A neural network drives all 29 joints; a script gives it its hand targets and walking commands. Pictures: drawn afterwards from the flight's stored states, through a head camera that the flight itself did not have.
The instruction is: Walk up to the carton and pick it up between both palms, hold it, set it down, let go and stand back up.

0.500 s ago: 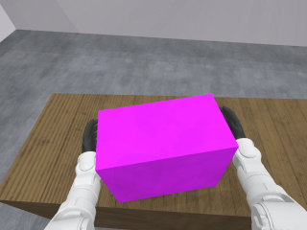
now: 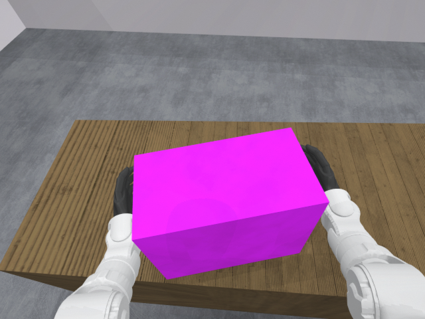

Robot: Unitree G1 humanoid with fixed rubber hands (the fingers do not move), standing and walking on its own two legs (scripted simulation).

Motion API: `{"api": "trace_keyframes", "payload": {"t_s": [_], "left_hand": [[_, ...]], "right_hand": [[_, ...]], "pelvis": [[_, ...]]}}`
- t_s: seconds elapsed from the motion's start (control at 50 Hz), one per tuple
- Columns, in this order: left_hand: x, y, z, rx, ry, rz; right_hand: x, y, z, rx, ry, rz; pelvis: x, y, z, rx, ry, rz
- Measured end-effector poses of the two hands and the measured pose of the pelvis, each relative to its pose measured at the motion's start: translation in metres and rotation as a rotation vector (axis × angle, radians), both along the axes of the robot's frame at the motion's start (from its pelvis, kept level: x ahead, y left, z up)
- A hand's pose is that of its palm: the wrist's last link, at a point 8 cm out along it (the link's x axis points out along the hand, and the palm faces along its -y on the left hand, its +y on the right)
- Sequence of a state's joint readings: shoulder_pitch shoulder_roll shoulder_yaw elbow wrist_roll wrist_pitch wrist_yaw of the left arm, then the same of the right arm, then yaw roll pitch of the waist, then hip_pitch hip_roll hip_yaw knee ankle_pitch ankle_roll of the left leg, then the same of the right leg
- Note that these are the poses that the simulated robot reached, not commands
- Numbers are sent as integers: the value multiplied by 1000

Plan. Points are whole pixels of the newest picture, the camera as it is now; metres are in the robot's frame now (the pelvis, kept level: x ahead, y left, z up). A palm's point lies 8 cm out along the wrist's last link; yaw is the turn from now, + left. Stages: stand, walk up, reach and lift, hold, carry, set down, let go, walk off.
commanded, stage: set down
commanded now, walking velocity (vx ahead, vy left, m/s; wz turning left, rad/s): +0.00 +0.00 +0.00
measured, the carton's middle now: (224, 208) +0.36 +0.04 -0.05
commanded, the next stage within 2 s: none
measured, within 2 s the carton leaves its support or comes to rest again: neither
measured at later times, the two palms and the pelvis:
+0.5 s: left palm (125, 208) +0.33 +0.24 -0.02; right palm (323, 182) +0.41 -0.16 +0.00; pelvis -0.01 +0.00 -0.01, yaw +0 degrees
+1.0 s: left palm (126, 209) +0.33 +0.24 -0.02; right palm (323, 188) +0.40 -0.16 -0.01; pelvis -0.02 +0.00 -0.01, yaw +1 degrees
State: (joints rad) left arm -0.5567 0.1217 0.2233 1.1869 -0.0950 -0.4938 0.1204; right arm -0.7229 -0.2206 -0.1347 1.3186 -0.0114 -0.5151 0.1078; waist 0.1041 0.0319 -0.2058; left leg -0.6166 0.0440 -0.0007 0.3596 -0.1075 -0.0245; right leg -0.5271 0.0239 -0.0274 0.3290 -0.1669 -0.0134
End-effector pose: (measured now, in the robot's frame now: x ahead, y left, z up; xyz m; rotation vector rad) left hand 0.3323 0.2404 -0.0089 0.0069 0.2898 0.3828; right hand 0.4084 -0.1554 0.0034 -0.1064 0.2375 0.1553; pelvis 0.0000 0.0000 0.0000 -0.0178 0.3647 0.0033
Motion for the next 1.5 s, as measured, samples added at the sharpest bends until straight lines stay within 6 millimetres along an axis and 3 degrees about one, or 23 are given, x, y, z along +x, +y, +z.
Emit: {"api": "trace_keyframes", "payload": {"t_s": [0.68, 1.3, 1.42, 1.5], "left_hand": [[4, 1, -9, -17, -82, -1], [3, 4, -13, 20, -89, -45], [6, 4, -17, 27, -24, -61], [6, 5, -22, 23, 3, -65]], "right_hand": [[4, 1, -2, -10, 1, -2], [-8, -1, -15, -20, -5, -9], [-7, -11, -32, -29, 95, -63], [3, -25, -32, -24, 87, -103]], "pelvis": [[-10, 2, -7, -5, 54, -2], [-16, 7, -8, -11, 77, 8], [-14, 7, -14, -15, 107, -8], [-14, 4, -22, -16, 117, -17]]}}
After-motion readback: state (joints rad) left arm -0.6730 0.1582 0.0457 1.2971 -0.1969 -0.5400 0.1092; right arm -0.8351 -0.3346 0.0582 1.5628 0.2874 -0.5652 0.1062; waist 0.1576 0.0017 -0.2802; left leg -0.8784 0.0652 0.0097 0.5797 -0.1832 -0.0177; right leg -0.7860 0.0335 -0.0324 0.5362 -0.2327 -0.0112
